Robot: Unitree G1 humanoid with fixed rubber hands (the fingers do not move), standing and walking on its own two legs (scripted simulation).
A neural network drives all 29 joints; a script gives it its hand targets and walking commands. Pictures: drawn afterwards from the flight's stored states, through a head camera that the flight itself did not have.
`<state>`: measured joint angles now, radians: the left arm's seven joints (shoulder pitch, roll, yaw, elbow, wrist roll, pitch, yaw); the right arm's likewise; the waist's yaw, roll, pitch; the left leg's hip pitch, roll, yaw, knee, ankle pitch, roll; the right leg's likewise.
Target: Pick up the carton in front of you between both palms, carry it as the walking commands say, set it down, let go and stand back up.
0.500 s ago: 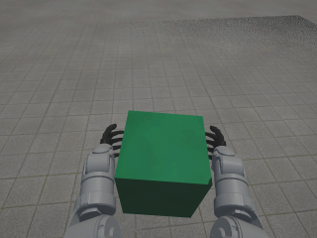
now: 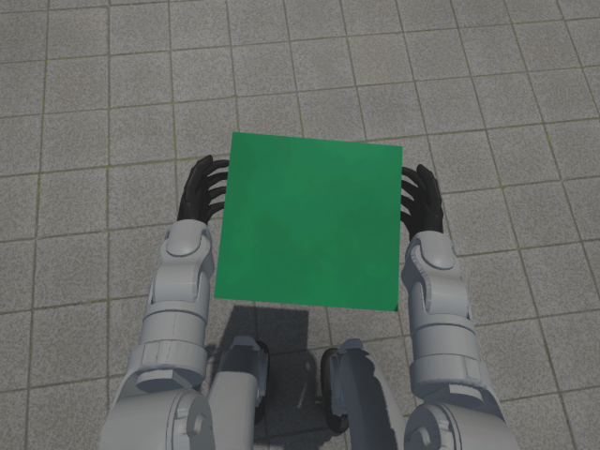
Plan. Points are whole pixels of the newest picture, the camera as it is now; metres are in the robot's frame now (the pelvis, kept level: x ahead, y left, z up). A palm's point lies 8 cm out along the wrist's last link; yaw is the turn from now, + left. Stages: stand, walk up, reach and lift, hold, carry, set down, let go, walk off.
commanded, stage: set down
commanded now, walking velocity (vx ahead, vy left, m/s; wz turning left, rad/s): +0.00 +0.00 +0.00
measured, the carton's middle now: (307, 233) +0.41 +0.00 -0.15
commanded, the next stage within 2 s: none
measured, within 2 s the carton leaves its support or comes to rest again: rests again in 1.70 s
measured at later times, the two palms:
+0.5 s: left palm (220, 220) +0.45 +0.14 -0.23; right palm (394, 233) +0.42 -0.16 -0.22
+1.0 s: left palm (237, 223) +0.48 +0.14 -0.38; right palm (374, 239) +0.45 -0.16 -0.38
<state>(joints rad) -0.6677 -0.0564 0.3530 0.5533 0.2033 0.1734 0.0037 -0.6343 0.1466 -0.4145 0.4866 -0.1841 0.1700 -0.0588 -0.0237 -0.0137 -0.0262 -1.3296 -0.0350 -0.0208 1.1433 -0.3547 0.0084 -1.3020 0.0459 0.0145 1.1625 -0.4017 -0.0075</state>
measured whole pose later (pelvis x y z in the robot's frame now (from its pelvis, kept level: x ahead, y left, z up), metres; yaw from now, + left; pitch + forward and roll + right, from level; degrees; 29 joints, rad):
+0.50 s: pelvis -0.02 +0.01 -0.13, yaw -1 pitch +44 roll -2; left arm -0.90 0.01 0.34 0.72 0.18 0.21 0.06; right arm -0.84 0.07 -0.48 0.62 -0.15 0.20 -0.07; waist -0.03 0.00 -0.17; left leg -1.93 -0.04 -0.01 1.64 -0.47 0.02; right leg -1.89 0.05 0.00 1.64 -0.53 0.01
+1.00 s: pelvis -0.04 +0.01 -0.25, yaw -2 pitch +45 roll -3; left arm -1.22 0.16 0.27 0.88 0.12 0.22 0.07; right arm -1.11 -0.02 -0.48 0.72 -0.09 0.21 -0.12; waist -0.03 -0.02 0.04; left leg -2.29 -0.03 0.00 2.00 -0.50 0.02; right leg -2.24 0.06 -0.01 2.01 -0.56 0.02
